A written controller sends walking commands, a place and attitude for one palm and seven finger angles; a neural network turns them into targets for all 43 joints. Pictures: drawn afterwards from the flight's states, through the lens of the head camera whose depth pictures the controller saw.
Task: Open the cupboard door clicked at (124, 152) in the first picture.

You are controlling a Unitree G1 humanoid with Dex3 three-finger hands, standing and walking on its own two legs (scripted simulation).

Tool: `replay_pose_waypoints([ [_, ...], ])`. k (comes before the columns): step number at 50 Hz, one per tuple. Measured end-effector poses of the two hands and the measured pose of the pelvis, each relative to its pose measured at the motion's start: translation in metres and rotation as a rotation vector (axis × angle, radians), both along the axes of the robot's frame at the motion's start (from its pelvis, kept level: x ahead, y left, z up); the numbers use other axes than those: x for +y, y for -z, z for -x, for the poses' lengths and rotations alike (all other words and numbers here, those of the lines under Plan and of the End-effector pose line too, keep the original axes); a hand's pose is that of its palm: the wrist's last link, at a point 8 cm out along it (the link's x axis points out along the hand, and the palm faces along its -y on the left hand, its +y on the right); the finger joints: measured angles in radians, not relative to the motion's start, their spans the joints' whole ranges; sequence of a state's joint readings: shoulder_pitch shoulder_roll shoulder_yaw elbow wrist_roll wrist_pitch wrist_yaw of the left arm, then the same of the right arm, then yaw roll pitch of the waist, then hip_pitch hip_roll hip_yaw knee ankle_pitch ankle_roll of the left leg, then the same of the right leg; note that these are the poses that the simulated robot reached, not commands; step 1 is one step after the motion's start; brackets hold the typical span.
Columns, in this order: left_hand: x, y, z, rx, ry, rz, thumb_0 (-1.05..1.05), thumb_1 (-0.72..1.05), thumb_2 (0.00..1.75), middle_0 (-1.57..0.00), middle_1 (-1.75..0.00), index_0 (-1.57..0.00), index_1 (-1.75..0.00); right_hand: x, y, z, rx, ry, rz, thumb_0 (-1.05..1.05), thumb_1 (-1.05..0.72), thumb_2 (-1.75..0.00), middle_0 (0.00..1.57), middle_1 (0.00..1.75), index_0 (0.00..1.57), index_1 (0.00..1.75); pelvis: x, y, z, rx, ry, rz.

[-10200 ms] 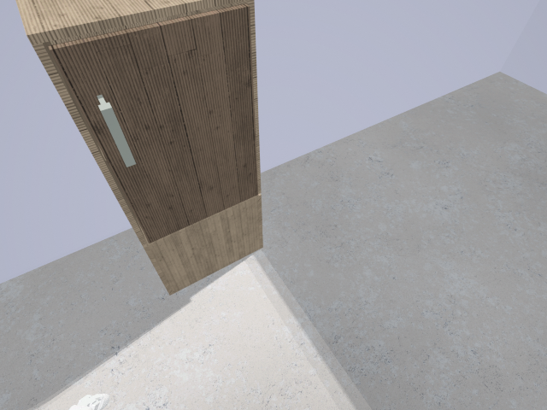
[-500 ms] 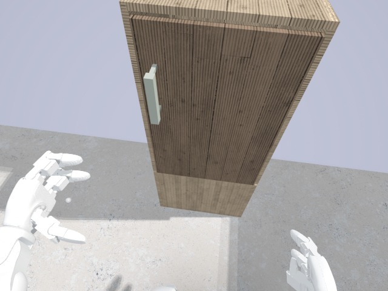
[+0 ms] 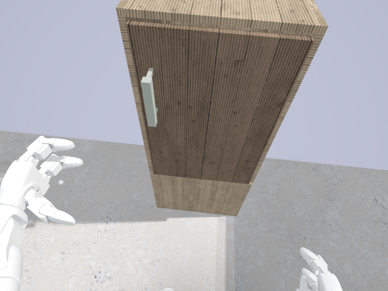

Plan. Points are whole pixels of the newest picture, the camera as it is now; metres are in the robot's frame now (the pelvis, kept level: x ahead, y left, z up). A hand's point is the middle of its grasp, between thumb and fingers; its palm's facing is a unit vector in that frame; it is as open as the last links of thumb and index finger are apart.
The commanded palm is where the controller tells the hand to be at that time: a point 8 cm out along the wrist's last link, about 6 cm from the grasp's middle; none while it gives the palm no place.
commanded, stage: raise the hand with hooked fingers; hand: left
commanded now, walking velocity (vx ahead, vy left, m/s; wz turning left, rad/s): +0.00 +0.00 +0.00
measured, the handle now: (151, 98) +0.54 +0.14 +0.07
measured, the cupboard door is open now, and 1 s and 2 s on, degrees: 0 0 0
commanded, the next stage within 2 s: move the hooked fingers beside the handle in 0.24 s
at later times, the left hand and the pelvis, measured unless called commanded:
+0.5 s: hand (59, 178) +0.30 +0.28 +0.08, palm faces +0.01 -1.00 -0.02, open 14.0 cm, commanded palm +0.28 +0.32 +0.08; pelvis +0.00 +0.00 +0.00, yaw +1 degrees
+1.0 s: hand (87, 149) +0.36 +0.25 +0.08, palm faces -0.03 -1.00 -0.02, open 14.0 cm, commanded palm +0.35 +0.29 +0.08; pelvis +0.01 -0.01 +0.00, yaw +0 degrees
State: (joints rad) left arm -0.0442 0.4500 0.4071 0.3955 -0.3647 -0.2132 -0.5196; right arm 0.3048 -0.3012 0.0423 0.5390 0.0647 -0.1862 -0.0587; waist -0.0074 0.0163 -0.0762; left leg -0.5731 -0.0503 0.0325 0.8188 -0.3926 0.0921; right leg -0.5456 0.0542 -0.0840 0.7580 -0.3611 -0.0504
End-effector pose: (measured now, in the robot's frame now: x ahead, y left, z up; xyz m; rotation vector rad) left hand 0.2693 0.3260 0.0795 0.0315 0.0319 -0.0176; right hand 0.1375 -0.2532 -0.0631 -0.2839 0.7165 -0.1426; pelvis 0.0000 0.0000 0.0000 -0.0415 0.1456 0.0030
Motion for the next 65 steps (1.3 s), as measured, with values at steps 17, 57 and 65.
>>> replay_pose_waypoints([
  [17, 0.004, -0.006, 0.005, -0.007, -0.017, -0.011, -0.01, -0.50, 0.30, -0.30, -1.20, -0.30, -1.20, 0.014, 0.002, -0.015, -0.028, -0.034, -0.033, 0.01, -0.90, -0.90, 0.21, 0.30, 0.21, 0.30, 0.000, 0.000, 0.000, -0.003, -0.009, -0.001],
  [57, -0.032, -0.001, -0.097, -0.007, 0.011, 0.015, -0.01, -0.50, 0.30, -0.30, -1.20, -0.30, -1.20, -0.018, 0.027, 0.040, 0.222, 0.098, -0.008, 0.01, -0.91, -0.90, 0.21, 0.30, 0.20, 0.30, -0.011, 0.003, -0.004, 0.057, 0.009, -0.010],
  [65, -0.035, -0.002, -0.122, -0.011, 0.010, 0.023, -0.01, -0.50, 0.30, -0.30, -1.20, -0.30, -1.20, -0.022, 0.031, 0.053, 0.272, 0.123, -0.004, 0.01, -0.91, -0.90, 0.21, 0.30, 0.20, 0.30, -0.012, 0.005, -0.005, 0.078, 0.018, -0.010],
])
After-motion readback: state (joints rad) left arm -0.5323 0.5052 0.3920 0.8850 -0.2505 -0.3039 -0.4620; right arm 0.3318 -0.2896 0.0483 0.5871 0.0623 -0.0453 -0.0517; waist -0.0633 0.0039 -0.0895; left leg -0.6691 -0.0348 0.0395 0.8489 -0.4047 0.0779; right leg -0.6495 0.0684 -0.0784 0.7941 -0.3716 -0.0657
